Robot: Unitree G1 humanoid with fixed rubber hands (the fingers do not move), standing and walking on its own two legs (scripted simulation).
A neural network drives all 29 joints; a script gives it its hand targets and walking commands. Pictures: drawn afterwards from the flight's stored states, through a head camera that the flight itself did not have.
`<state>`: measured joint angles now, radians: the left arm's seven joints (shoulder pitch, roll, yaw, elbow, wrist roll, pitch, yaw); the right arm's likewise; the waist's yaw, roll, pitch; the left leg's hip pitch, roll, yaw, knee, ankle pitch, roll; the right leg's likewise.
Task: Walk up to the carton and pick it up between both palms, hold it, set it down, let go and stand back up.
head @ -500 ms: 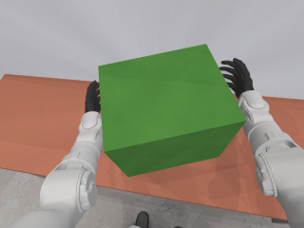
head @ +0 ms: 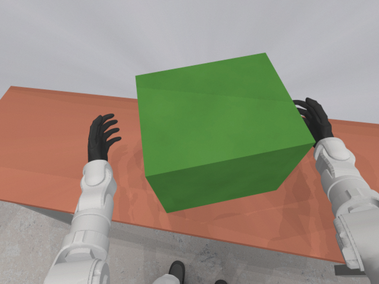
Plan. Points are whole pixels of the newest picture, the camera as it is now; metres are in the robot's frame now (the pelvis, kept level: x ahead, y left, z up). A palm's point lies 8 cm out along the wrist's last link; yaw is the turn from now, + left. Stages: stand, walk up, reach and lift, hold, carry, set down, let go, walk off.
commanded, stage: set down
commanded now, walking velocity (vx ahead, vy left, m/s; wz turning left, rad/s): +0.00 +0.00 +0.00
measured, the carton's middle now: (212, 138) +0.42 +0.02 +0.01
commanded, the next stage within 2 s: none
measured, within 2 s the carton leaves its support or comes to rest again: neither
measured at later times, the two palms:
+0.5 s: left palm (96, 169) +0.30 +0.26 +0.03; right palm (327, 157) +0.39 -0.22 +0.01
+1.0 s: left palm (91, 200) +0.24 +0.25 +0.02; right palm (341, 200) +0.31 -0.24 +0.00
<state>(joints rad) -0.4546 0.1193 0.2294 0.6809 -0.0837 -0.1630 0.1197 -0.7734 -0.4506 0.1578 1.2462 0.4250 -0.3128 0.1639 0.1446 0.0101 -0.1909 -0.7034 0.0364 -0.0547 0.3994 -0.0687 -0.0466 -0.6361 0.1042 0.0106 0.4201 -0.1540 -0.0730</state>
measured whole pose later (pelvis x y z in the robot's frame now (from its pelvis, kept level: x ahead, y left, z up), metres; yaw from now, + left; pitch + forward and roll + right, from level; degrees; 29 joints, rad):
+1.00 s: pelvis +0.01 +0.00 +0.01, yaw +1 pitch +11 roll +0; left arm 0.03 0.12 0.06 0.31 -0.12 -0.11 0.18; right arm -0.16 -0.49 0.16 0.89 0.49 -0.36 0.27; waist 0.12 -0.02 -0.14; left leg -0.49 0.03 -0.05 0.42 -0.12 -0.03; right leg -0.41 0.09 0.01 0.43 -0.20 -0.07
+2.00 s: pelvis +0.03 +0.00 +0.01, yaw +1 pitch +6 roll +0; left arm 0.39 0.12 0.06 0.29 -0.12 -0.20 0.10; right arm 0.21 -0.48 0.16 0.72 0.49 -0.50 0.20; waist 0.08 -0.04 -0.09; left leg -0.36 0.02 -0.05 0.42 -0.17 -0.04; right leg -0.27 0.09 0.01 0.42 -0.25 -0.07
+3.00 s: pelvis +0.02 +0.01 +0.01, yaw +1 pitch +2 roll +0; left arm 0.17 0.16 0.06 0.32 -0.10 0.11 0.03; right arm 0.20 -0.34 0.09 0.67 0.20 -0.27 0.09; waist 0.06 -0.07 -0.04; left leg -0.28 0.01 -0.05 0.42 -0.17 -0.02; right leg -0.19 0.07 0.01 0.41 -0.25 -0.06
